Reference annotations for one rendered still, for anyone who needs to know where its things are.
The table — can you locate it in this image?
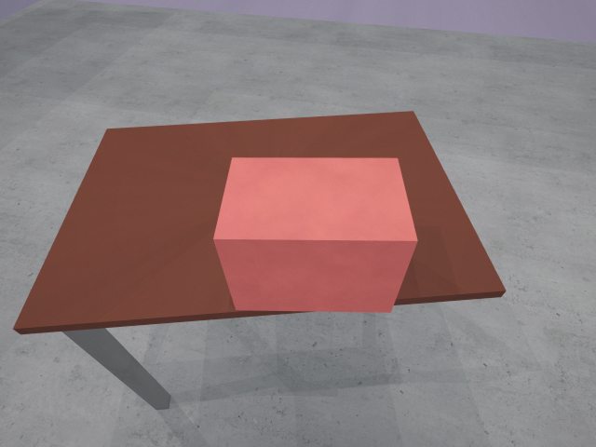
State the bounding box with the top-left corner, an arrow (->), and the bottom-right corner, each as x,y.
13,111 -> 506,410

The carton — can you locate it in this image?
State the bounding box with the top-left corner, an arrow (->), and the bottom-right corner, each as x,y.
213,157 -> 418,313

